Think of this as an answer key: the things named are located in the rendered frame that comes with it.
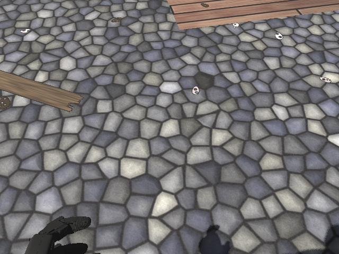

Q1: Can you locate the robot left hand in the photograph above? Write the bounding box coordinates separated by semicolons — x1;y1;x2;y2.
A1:
25;216;100;254

